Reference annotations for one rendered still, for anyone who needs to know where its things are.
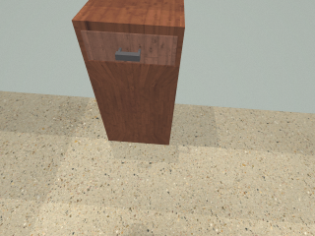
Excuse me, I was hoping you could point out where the cabinet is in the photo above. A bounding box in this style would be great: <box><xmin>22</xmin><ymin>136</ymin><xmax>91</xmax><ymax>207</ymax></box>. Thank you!
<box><xmin>72</xmin><ymin>0</ymin><xmax>185</xmax><ymax>146</ymax></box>

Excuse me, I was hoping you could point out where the drawer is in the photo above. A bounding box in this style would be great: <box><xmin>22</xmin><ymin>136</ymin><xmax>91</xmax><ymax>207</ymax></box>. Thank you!
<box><xmin>81</xmin><ymin>29</ymin><xmax>178</xmax><ymax>66</ymax></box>

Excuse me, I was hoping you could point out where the handle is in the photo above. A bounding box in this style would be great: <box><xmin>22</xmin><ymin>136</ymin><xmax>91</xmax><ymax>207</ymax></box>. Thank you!
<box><xmin>115</xmin><ymin>47</ymin><xmax>141</xmax><ymax>62</ymax></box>

